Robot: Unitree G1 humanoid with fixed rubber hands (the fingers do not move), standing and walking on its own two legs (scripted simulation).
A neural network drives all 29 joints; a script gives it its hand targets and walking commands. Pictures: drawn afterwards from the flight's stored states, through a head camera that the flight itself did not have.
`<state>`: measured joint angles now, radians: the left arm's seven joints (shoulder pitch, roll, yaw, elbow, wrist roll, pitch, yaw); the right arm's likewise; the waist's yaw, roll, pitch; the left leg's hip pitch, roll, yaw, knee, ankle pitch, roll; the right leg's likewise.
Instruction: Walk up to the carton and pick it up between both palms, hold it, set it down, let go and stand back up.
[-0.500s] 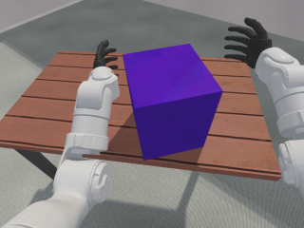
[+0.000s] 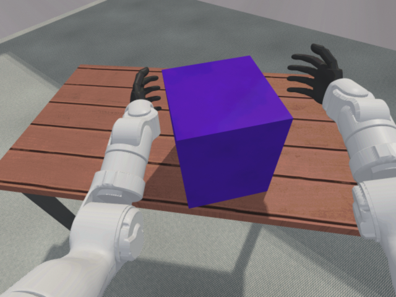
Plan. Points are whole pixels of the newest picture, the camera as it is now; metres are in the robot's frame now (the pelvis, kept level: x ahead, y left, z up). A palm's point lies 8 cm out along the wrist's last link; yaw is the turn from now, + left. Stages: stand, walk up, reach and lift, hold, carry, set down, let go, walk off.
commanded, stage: reach and lift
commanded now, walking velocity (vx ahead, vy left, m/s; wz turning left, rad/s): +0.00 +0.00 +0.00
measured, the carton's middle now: (218, 134) +0.46 +0.04 +0.06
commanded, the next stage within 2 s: none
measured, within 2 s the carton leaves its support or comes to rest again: neither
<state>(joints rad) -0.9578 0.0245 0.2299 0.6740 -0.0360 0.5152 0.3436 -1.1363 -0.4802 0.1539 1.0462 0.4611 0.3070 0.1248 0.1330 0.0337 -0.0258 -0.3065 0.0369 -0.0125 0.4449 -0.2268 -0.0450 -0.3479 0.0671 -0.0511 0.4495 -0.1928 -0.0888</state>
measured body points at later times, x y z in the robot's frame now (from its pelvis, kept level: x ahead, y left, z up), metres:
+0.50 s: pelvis +0.00 +0.00 +0.00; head +0.07 -0.03 +0.44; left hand +0.43 +0.19 +0.10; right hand +0.50 -0.14 +0.12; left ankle +0.00 +0.15 -0.74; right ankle +0.02 -0.06 -0.74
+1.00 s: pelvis +0.00 +0.00 +0.00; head +0.07 -0.03 +0.44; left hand +0.43 +0.18 +0.11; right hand +0.50 -0.11 +0.12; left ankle +0.00 +0.15 -0.74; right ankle +0.02 -0.06 -0.74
